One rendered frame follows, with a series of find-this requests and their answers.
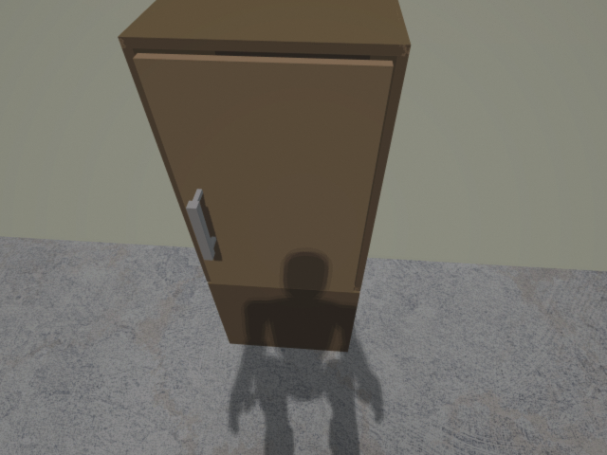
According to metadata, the cupboard door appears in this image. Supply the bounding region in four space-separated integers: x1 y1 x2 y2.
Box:
133 53 394 292

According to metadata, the handle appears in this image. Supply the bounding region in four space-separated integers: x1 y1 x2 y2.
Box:
186 189 216 261

